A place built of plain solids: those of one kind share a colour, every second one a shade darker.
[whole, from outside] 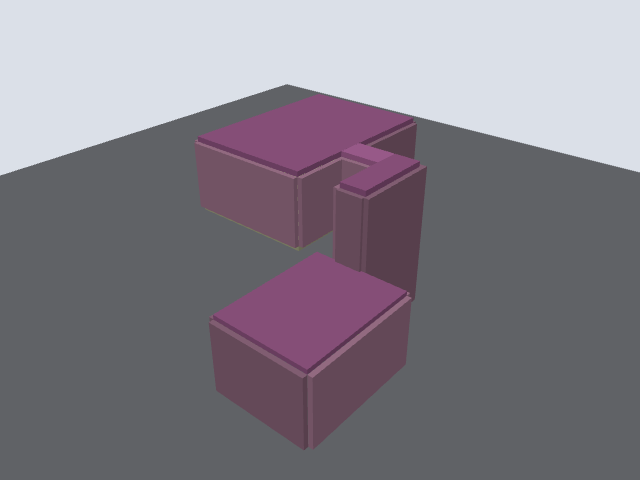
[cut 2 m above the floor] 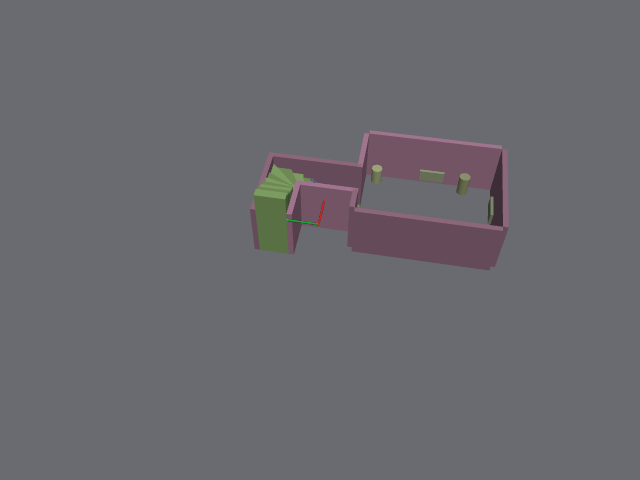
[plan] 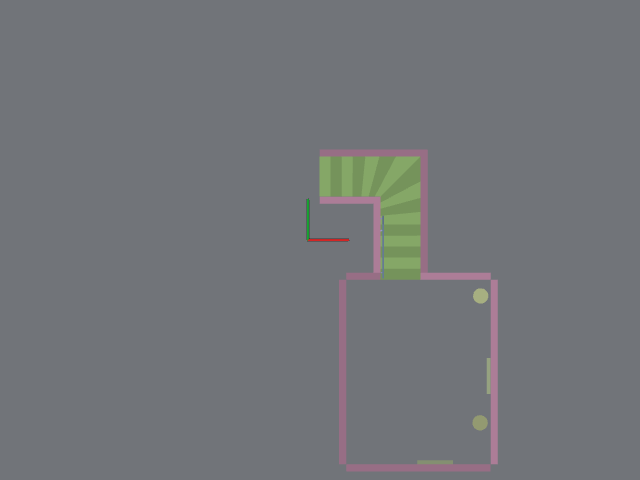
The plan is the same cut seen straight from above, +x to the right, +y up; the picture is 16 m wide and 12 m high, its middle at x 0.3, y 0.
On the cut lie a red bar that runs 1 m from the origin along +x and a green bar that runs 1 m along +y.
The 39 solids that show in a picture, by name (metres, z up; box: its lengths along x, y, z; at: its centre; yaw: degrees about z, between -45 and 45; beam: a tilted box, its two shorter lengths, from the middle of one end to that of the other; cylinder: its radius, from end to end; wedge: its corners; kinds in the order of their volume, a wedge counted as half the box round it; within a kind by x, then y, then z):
{
 "wall_1": {"box": [4.86, 0.18, 2.56], "at": [-2.14, -1.25, 4.11]},
 "wall_2": {"box": [0.18, 2.25, 2.56], "at": [0.38, -0.04, 4.11]},
 "wall_3": {"box": [0.18, 3.52, 2.56], "at": [0.38, 3.85, 4.11]},
 "wall_4": {"box": [0.18, 4.61, 2.68], "at": [0.87, -3.3, 1.29]},
 "wall_5": {"box": [1.52, 0.18, 5.44], "at": [1.05, 0.99, 2.67]},
 "wall_6": {"box": [0.86, 0.18, 2.68], "at": [1.38, -0.9, 1.29]},
 "wall_7": {"box": [2.52, 0.18, 5.44], "at": [1.55, 2.17, 2.67]},
 "wall_8": {"box": [0.18, 2.08, 5.44], "at": [1.72, 0.04, 2.67]},
 "wall_9": {"box": [1.0, 0.18, 2.76], "at": [2.31, -1.0, 4.01]},
 "wall_10": {"box": [3.61, 0.18, 2.68], "at": [2.76, -5.7, 1.29]},
 "wall_11": {"box": [0.18, 3.26, 5.44], "at": [2.9, 0.63, 2.67]},
 "wall_12": {"box": [1.75, 0.18, 2.68], "at": [3.69, -0.9, 1.29]},
 "wall_13": {"box": [0.18, 4.61, 2.68], "at": [4.66, -3.3, 1.29]},
 "roof_1": {"box": [4.86, 6.77, 0.2], "at": [-2.14, 2.22, 5.49]},
 "roof_2": {"box": [1.52, 1.0, 0.2], "at": [1.05, 1.58, 5.49]},
 "roof_3": {"box": [1.0, 3.0, 0.2], "at": [2.31, 0.59, 5.49]},
 "roof_4": {"box": [3.61, 4.61, 0.17], "at": [2.76, -3.3, 2.71]},
 "floor_1": {"box": [4.86, 6.77, 0.2], "at": [-2.14, 2.22, 2.73]},
 "tread_1": {"wedge": [[0.29, 1.08, -0.05], [0.29, 1.08, 2.66], [0.29, 2.08, -0.05], [0.29, 2.08, 2.66], [0.57, 1.08, -0.05], [0.57, 1.08, 2.66], [0.57, 2.08, -0.05], [0.57, 2.08, 2.66]]},
 "tread_2": {"wedge": [[0.56, 1.08, -0.05], [0.56, 1.08, 2.49], [0.56, 2.08, -0.05], [0.56, 2.08, 2.49], [0.84, 1.08, -0.05], [0.84, 1.08, 2.49], [0.84, 2.08, -0.05], [0.84, 2.08, 2.49]]},
 "tread_3": {"wedge": [[0.84, 1.08, -0.05], [0.84, 1.08, 2.33], [0.84, 2.08, -0.05], [0.84, 2.08, 2.33], [1.12, 1.08, -0.05], [1.12, 1.08, 2.33], [1.12, 2.08, -0.05], [1.12, 2.08, 2.33]]},
 "tread_4": {"wedge": [[1.11, 1.08, -0.05], [1.11, 1.08, 2.16], [1.11, 2.08, -0.05], [1.11, 2.08, 2.16], [1.33, 1.08, -0.05], [1.33, 1.08, 2.16], [1.43, 2.08, -0.05], [1.43, 2.08, 2.16]]},
 "tread_5": {"wedge": [[1.33, 1.08, -0.05], [1.33, 1.08, 2.0], [1.43, 2.08, -0.05], [1.43, 2.08, 2.0], [1.52, 1.08, -0.05], [1.52, 1.08, 2.0], [1.78, 2.08, -0.05], [1.78, 2.08, 2.0]]},
 "tread_6": {"wedge": [[1.51, 1.08, -0.05], [1.51, 1.08, 1.83], [1.67, 1.08, -0.05], [1.67, 1.08, 1.83], [1.78, 2.08, -0.05], [1.78, 2.08, 1.83], [2.2, 2.08, -0.05], [2.2, 2.08, 1.83]]},
 "tread_7": {"wedge": [[1.66, 1.08, -0.05], [1.66, 1.08, 1.66], [1.81, 1.08, -0.05], [1.81, 1.08, 1.66], [2.19, 2.08, -0.05], [2.19, 2.08, 1.67], [2.81, 2.08, -0.05], [2.81, 2.08, 1.66]]},
 "tread_8": {"wedge": [[1.81, -0.99, -0.05], [1.81, -0.99, 0.17], [1.81, -0.71, -0.05], [1.81, -0.71, 0.17], [2.81, -0.99, -0.05], [2.81, -0.99, 0.17], [2.81, -0.71, -0.05], [2.81, -0.71, 0.17]]},
 "tread_9": {"wedge": [[1.81, -0.72, -0.05], [1.81, -0.72, 0.33], [1.81, -0.44, -0.05], [1.81, -0.44, 0.34], [2.81, -0.72, -0.05], [2.81, -0.72, 0.33], [2.81, -0.43, -0.05], [2.81, -0.43, 0.34]]},
 "tread_10": {"wedge": [[1.81, -0.44, -0.05], [1.81, -0.44, 0.5], [1.81, -0.16, -0.05], [1.81, -0.16, 0.5], [2.81, -0.44, -0.05], [2.81, -0.44, 0.5], [2.81, -0.16, -0.05], [2.81, -0.16, 0.5]]},
 "tread_11": {"wedge": [[1.81, -0.16, -0.05], [1.81, -0.16, 0.67], [1.81, 0.11, -0.05], [1.81, 0.11, 0.67], [2.81, -0.16, -0.05], [2.81, -0.16, 0.67], [2.81, 0.11, -0.05], [2.81, 0.11, 0.67]]},
 "tread_12": {"wedge": [[1.81, 0.11, -0.05], [1.81, 0.11, 0.83], [1.81, 0.39, -0.05], [1.81, 0.39, 0.83], [2.81, 0.11, -0.05], [2.81, 0.11, 0.83], [2.81, 0.39, -0.05], [2.81, 0.39, 0.84]]},
 "tread_13": {"wedge": [[1.81, 0.39, -0.05], [1.81, 0.39, 1.0], [1.81, 0.61, -0.05], [1.81, 0.61, 1.0], [2.81, 0.38, -0.05], [2.81, 0.38, 1.0], [2.81, 0.71, -0.05], [2.81, 0.71, 1.0]]},
 "tread_14": {"wedge": [[1.81, 0.6, -0.05], [1.81, 0.6, 1.17], [1.81, 0.79, -0.05], [1.81, 0.79, 1.17], [2.81, 0.7, -0.05], [2.81, 0.7, 1.17], [2.81, 1.06, -0.05], [2.81, 1.06, 1.17]]},
 "tread_15": {"wedge": [[1.81, 0.78, -0.05], [1.81, 0.78, 1.33], [1.81, 0.94, -0.05], [1.81, 0.94, 1.33], [2.81, 1.05, -0.05], [2.81, 1.05, 1.33], [2.81, 1.47, -0.05], [2.81, 1.47, 1.34]]},
 "tread_16": {"wedge": [[1.81, 0.94, -0.05], [1.81, 0.94, 1.5], [1.81, 1.09, -0.05], [1.81, 1.09, 1.5], [2.81, 1.47, -0.05], [2.81, 1.47, 1.5], [2.81, 2.09, -0.05], [2.81, 2.09, 1.5]]},
 "bin_1": {"cylinder": 0.19, "from": [4.3, -4.57, 0.0], "to": [4.3, -4.57, 0.75]},
 "bin_2": {"cylinder": 0.19, "from": [4.32, -1.4, 0.0], "to": [4.32, -1.4, 0.62]},
 "radiator_1": {"box": [0.9, 0.1, 0.45], "at": [3.18, -5.56, 0.38]},
 "radiator_2": {"box": [0.1, 0.9, 0.45], "at": [4.52, -3.4, 0.38]},
 "guard_rail_1": {"wedge": [[1.86, -0.96, 1.06], [1.86, -0.96, 1.11], [1.86, 0.39, 1.87], [1.86, 0.39, 1.92], [1.9, -0.96, 1.06], [1.9, -0.96, 1.11], [1.9, 0.39, 1.87], [1.9, 0.39, 1.92]]}
}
